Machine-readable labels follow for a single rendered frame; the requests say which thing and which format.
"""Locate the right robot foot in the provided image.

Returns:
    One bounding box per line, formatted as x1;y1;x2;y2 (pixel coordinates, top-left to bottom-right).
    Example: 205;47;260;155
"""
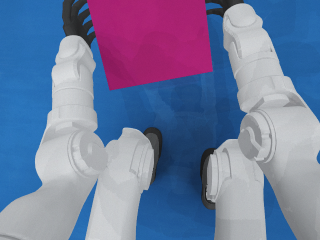
200;148;216;210

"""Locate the robot right hand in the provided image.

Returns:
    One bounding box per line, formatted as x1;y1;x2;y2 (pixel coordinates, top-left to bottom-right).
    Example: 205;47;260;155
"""
205;0;244;18

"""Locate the left robot forearm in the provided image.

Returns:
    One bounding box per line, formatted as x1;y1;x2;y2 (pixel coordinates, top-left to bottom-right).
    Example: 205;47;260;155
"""
39;35;98;147

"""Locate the carton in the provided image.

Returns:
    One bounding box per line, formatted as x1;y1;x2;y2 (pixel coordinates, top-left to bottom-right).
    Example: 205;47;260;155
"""
87;0;213;91

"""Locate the robot right upper arm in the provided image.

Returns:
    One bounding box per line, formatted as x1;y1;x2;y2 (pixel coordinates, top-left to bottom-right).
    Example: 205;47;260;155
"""
237;106;320;240

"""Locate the robot left upper arm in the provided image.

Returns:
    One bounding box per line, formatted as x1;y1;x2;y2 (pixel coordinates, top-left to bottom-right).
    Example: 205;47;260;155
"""
0;129;109;240

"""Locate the left robot shin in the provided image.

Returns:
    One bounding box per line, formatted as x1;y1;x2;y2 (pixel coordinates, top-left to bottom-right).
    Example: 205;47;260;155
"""
105;127;153;167

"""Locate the right robot forearm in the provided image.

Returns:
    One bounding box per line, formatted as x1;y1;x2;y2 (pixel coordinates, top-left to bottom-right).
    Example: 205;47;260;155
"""
222;3;320;124

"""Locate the robot left hand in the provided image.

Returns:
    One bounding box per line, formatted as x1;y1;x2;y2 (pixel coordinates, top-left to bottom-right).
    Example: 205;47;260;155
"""
62;0;96;48

